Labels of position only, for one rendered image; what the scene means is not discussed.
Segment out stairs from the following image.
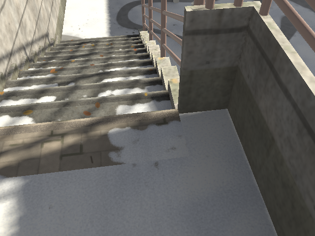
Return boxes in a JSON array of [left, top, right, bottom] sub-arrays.
[[0, 34, 172, 127]]

